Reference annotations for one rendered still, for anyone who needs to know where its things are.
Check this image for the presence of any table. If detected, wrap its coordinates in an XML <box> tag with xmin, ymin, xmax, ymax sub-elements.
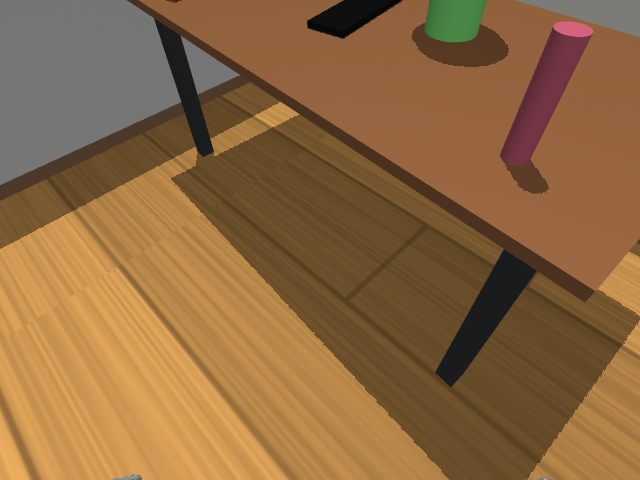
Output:
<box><xmin>127</xmin><ymin>0</ymin><xmax>640</xmax><ymax>387</ymax></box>

